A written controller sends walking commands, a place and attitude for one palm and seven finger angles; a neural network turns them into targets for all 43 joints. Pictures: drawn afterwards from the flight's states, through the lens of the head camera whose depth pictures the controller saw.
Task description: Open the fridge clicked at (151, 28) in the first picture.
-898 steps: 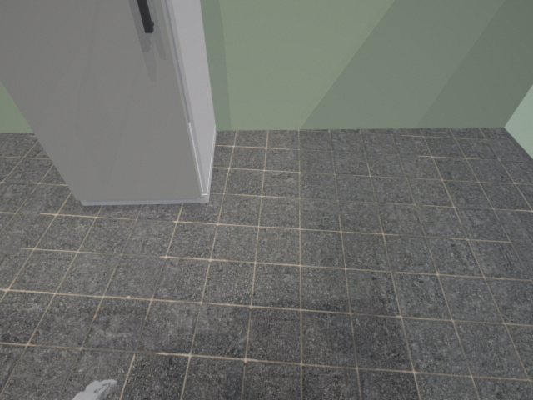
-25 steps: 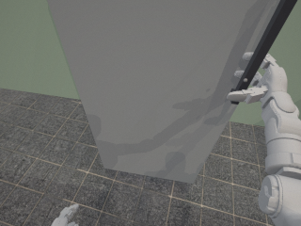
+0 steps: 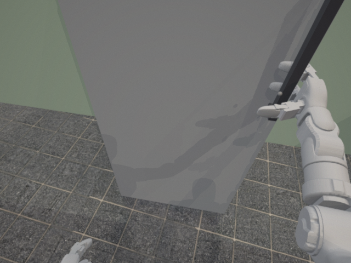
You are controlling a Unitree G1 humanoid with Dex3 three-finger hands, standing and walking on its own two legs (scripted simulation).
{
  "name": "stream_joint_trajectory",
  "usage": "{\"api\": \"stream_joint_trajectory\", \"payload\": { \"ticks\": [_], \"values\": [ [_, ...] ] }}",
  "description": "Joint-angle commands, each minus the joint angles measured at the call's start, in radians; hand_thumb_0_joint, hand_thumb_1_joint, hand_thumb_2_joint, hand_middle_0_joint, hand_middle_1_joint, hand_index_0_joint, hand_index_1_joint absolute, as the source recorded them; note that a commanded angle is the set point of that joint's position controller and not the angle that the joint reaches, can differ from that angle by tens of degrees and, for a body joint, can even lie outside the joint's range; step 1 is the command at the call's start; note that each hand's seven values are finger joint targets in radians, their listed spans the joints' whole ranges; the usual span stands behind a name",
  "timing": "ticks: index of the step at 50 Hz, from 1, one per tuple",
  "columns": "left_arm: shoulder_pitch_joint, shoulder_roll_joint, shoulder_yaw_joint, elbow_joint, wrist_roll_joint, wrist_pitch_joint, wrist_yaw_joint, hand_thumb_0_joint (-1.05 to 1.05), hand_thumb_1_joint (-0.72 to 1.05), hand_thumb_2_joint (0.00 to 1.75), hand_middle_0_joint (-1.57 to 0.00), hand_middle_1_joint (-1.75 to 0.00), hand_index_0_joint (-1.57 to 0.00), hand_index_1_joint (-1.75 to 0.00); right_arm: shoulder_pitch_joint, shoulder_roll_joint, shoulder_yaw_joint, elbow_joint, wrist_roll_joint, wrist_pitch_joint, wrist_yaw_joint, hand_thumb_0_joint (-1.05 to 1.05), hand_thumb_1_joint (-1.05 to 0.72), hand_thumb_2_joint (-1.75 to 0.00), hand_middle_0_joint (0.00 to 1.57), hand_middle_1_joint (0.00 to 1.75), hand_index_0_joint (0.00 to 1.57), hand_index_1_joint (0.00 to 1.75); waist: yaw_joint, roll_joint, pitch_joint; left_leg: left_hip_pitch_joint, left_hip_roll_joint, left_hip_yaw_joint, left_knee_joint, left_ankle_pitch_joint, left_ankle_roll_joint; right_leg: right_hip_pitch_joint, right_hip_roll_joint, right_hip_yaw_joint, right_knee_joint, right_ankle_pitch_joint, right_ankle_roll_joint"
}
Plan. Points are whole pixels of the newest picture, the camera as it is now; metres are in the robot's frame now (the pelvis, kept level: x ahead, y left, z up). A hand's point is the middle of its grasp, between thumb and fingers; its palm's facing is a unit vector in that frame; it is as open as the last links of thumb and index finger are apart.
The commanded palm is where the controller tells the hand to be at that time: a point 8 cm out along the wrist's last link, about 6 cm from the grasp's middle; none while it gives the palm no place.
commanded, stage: slide the fingers in behind the handle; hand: right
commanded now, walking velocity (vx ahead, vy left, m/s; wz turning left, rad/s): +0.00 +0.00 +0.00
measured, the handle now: (297, 59) +0.50 -0.21 +0.25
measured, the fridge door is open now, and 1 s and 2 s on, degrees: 0 0 0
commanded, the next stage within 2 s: grip the handle and tug to test in 0.26 s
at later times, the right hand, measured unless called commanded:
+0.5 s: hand (281, 94) +0.44 -0.19 +0.20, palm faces +0.10 +0.99 +0.01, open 13.7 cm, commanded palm +0.41 -0.23 +0.20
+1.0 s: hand (281, 92) +0.44 -0.19 +0.20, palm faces +0.11 +0.99 +0.00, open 6.3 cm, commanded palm +0.42 -0.23 +0.20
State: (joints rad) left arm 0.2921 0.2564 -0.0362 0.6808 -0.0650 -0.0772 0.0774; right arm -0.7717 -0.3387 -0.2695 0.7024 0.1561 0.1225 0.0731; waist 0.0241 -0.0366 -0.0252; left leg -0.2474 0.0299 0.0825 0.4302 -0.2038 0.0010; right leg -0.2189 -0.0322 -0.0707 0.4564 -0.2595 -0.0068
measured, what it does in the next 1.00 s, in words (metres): stands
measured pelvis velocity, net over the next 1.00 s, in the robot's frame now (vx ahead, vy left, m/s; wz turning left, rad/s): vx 0.00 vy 0.00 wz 0.00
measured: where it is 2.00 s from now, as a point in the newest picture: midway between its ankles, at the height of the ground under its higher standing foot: outside the picture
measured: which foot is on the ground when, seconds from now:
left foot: down 0.00-1.00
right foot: down 0.00-1.00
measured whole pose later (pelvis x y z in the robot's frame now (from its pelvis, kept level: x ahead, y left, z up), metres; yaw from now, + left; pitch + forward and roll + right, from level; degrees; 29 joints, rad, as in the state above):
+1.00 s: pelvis +0.00 +0.00 +0.00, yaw +0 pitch +2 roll +0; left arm 0.30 0.26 -0.04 0.69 -0.06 -0.08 0.08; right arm -0.82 -0.36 -0.27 0.78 0.15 0.10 0.09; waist 0.03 -0.03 -0.02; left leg -0.26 0.03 0.08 0.42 -0.19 0.00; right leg -0.24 -0.03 -0.07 0.46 -0.25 -0.01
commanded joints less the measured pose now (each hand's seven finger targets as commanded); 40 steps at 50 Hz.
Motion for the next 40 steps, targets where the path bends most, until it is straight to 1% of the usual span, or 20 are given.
{"api": "stream_joint_trajectory", "payload": {
  "ticks": [1, 3, 4, 7, 8, 10, 12, 13, 15, 18, 19, 21, 23, 25, 27, 28, 29, 31, 38, 40],
  "values": [
    [-0.049, 0.135, 0.046, -0.126, -0.002, -0.051, 0.013, 0.0, 0.9, 0.9, -0.2, -0.3, -0.2, -0.3, -0.528, -0.183, -0.02, -0.246, 0.016, -0.079, 0.022, 0.0, 0.5, -0.3, 0.3, 1.2, 0.3, 1.2, 0.007, 0.028, -0.319, 0.119, -0.03, -0.039, -0.026, 0.282, 0.03, 0.111, 0.015, 0.057, -0.047, 0.282, -0.027],
    [-0.052, 0.136, 0.046, -0.13, 0.0, -0.047, 0.012, 0.0, 0.9, 0.9, -0.2, -0.3, -0.2, -0.3, -0.505, -0.206, -0.041, -0.263, 0.014, -0.083, 0.022, 0.0, 0.5, -0.3, 0.3, 1.2, 0.3, 1.2, -0.005, 0.022, -0.344, 0.148, -0.027, -0.04, -0.018, 0.312, 0.032, 0.116, 0.015, 0.055, -0.045, 0.316, -0.027],
    [-0.058, 0.131, 0.045, -0.134, -0.002, -0.048, 0.012, 0.0, 0.9, 0.9, -0.2, -0.3, -0.2, -0.3, -0.499, -0.191, -0.031, -0.257, 0.014, -0.079, 0.025, 0.0, 0.5, -0.3, 0.3, 1.2, 0.3, 1.2, -0.005, 0.006, -0.335, 0.141, -0.026, -0.041, -0.018, 0.318, 0.031, 0.115, 0.016, 0.05, -0.042, 0.319, -0.026],
    [-0.054, 0.138, 0.045, -0.129, -0.001, -0.044, 0.012, 0.0, 0.9, 0.9, -0.2, -0.3, -0.2, -0.3, -0.49, -0.196, -0.028, -0.233, 0.013, -0.075, 0.026, 0.0, 0.5, -0.3, 0.3, 1.2, 0.3, 1.2, 0.001, 0.044, -0.304, 0.13, -0.026, -0.037, -0.027, 0.287, 0.029, 0.098, 0.012, 0.052, -0.047, 0.289, -0.027],
    [-0.056, 0.136, 0.044, -0.129, -0.002, -0.043, 0.013, 0.0, 0.9, 0.9, -0.2, -0.3, -0.2, -0.3, -0.507, -0.207, -0.036, -0.237, 0.01, -0.073, 0.024, 0.0, 0.5, -0.3, 0.3, 1.2, 0.3, 1.2, 0.001, 0.011, -0.297, 0.125, -0.025, -0.039, -0.026, 0.286, 0.031, 0.096, 0.014, 0.052, -0.05, 0.287, -0.026],
    [-0.051, 0.135, 0.044, -0.128, -0.001, -0.043, 0.015, 0.0, 0.9, 0.9, -0.2, -0.3, -0.2, -0.3, -0.519, -0.215, -0.042, -0.227, 0.008, -0.069, 0.022, 0.0, 0.5, -0.3, 0.3, 1.2, 0.3, 1.2, 0.001, 0.014, -0.298, 0.12, -0.026, -0.038, -0.028, 0.275, 0.031, 0.094, 0.016, 0.055, -0.053, 0.279, -0.024],
    [-0.049, 0.141, 0.045, -0.128, 0.0, -0.04, 0.017, 0.0, 0.9, 0.9, -0.2, -0.3, -0.2, -0.3, -0.511, -0.238, -0.056, -0.215, 0.007, -0.071, 0.022, 0.0, 0.5, -0.3, 0.3, 1.2, 0.3, 1.2, 0.004, 0.053, -0.302, 0.125, -0.025, -0.039, -0.033, 0.263, 0.028, 0.09, 0.013, 0.055, -0.05, 0.266, -0.028],
    [-0.057, 0.135, 0.041, -0.131, -0.002, -0.039, 0.017, 0.0, 0.9, 0.9, -0.2, -0.3, -0.2, -0.3, -0.503, -0.204, -0.034, -0.192, 0.009, -0.065, 0.025, 0.0, 0.5, -0.3, 0.3, 1.2, 0.3, 1.2, 0.003, 0.037, -0.285, 0.121, -0.022, -0.04, -0.03, 0.267, 0.029, 0.081, 0.015, 0.053, -0.053, 0.264, -0.028],
    [-0.051, 0.135, 0.043, -0.128, -0.001, -0.041, 0.019, 0.0, 0.9, 0.9, -0.2, -0.3, -0.2, -0.3, -0.548, -0.212, -0.034, -0.202, 0.006, -0.071, 0.026, 0.0, 0.5, -0.3, 0.3, 1.2, 0.3, 1.2, 0.01, 0.023, -0.3, 0.113, -0.024, -0.041, -0.03, 0.263, 0.029, 0.091, 0.016, 0.054, -0.051, 0.263, -0.026],
    [-0.049, 0.135, 0.044, -0.133, 0.001, -0.041, 0.017, 0.0, 0.9, 0.9, -0.2, -0.3, -0.2, -0.3, -0.524, -0.233, -0.053, -0.222, 0.005, -0.086, 0.023, 0.0, 0.5, -0.3, 0.3, 1.2, 0.3, 1.2, -0.001, 0.015, -0.338, 0.131, -0.025, -0.042, -0.023, 0.283, 0.03, 0.105, 0.015, 0.056, -0.045, 0.291, -0.025],
    [-0.049, 0.133, 0.041, -0.134, 0.001, -0.044, 0.016, 0.0, 0.9, 0.9, -0.2, -0.3, -0.2, -0.3, -0.554, -0.208, -0.031, -0.23, 0.008, -0.09, 0.023, 0.0, 0.45, -0.32, 0.3, 1.21, 0.3, 1.21, 0.007, 0.007, -0.327, 0.125, -0.025, -0.042, -0.025, 0.285, 0.031, 0.106, 0.016, 0.056, -0.048, 0.291, -0.025],
    [-0.05, 0.133, 0.043, -0.133, 0.001, -0.045, 0.014, 0.0, 0.9, 0.9, -0.2, -0.3, -0.2, -0.3, -0.527, -0.21, -0.042, -0.228, 0.012, -0.092, 0.026, 0.0, 0.36, -0.36, 0.32, 1.22, 0.32, 1.22, -0.001, 0.001, -0.325, 0.127, -0.026, -0.041, -0.024, 0.288, 0.032, 0.104, 0.016, 0.053, -0.048, 0.29, -0.023],
    [-0.051, 0.137, 0.044, -0.136, 0.002, -0.043, 0.013, 0.0, 0.9, 0.9, -0.2, -0.3, -0.2, -0.3, -0.488, -0.238, -0.068, -0.222, 0.013, -0.095, 0.028, 0.0, 0.27, -0.4, 0.32, 1.23, 0.32, 1.23, -0.01, 0.037, -0.336, 0.151, -0.025, -0.042, -0.021, 0.301, 0.031, 0.095, 0.014, 0.052, -0.049, 0.3, -0.026],
    [-0.058, 0.133, 0.042, -0.141, -0.001, -0.044, 0.013, 0.0, 0.9, 0.9, -0.2, -0.3, -0.2, -0.3, -0.489, -0.211, -0.046, -0.225, 0.015, -0.087, 0.032, 0.0, 0.17, -0.44, 0.33, 1.25, 0.33, 1.25, -0.007, 0.028, -0.319, 0.141, -0.025, -0.042, -0.025, 0.29, 0.029, 0.089, 0.016, 0.048, -0.052, 0.282, -0.026],
    [-0.05, 0.141, 0.044, -0.134, 0.0, -0.042, 0.015, 0.0, 0.9, 0.9, -0.2, -0.3, -0.2, -0.3, -0.504, -0.239, -0.056, -0.208, 0.011, -0.088, 0.03, 0.0, 0.08, -0.48, 0.35, 1.26, 0.35, 1.26, 0.001, 0.046, -0.294, 0.129, -0.025, -0.041, -0.035, 0.253, 0.028, 0.077, 0.01, 0.052, -0.056, 0.253, -0.027],
    [-0.055, 0.139, 0.045, -0.138, -0.002, -0.042, 0.014, 0.0, 0.9, 0.9, -0.2, -0.3, -0.2, -0.3, -0.505, -0.246, -0.063, -0.224, 0.01, -0.088, 0.029, 0.0, 0.03, -0.5, 0.35, 1.27, 0.35, 1.27, -0.005, 0.009, -0.296, 0.128, -0.025, -0.045, -0.036, 0.249, 0.031, 0.083, 0.012, 0.052, -0.061, 0.252, -0.026],
    [-0.058, 0.136, 0.043, -0.141, -0.003, -0.045, 0.015, 0.0, 0.9, 0.9, -0.2, -0.3, -0.2, -0.3, -0.511, -0.214, -0.04, -0.229, 0.011, -0.086, 0.031, 0.0, -0.01, -0.52, 0.35, 1.27, 0.35, 1.27, -0.001, 0.008, -0.302, 0.125, -0.025, -0.044, -0.035, 0.249, 0.03, 0.088, 0.015, 0.051, -0.06, 0.251, -0.026],
    [-0.048, 0.139, 0.042, -0.131, -0.002, -0.044, 0.018, 0.0, 0.9, 0.9, -0.2, -0.3, -0.2, -0.3, -0.506, -0.236, -0.058, -0.192, 0.011, -0.08, 0.031, 0.0, -0.11, -0.56, 0.36, 1.29, 0.36, 1.29, 0.0, 0.029, -0.284, 0.114, -0.027, -0.042, -0.04, 0.234, 0.03, 0.077, 0.012, 0.053, -0.063, 0.237, -0.025],
    [-0.034, 0.144, 0.047, -0.127, -0.001, -0.046, 0.017, 0.0, 0.9, 0.9, -0.2, -0.3, -0.2, -0.3, -0.522, -0.243, -0.057, -0.19, 0.007, -0.085, 0.027, 0.0, -0.43, -0.7, 0.4, 1.33, 0.4, 1.33, 0.004, 0.032, -0.307, 0.116, -0.026, -0.043, -0.039, 0.228, 0.028, 0.079, 0.011, 0.056, -0.06, 0.237, -0.027],
    [-0.036, 0.138, 0.047, -0.129, -0.002, -0.048, 0.017, 0.0, 0.9, 0.9, -0.2, -0.3, -0.2, -0.3, -0.556, -0.206, -0.026, -0.204, 0.008, -0.087, 0.027, 0.0, -0.53, -0.74, 0.41, 1.35, 0.41, 1.35, 0.012, 0.003, -0.316, 0.107, -0.027, -0.042, -0.037, 0.233, 0.029, 0.093, 0.014, 0.056, -0.058, 0.243, -0.025]
  ]
}}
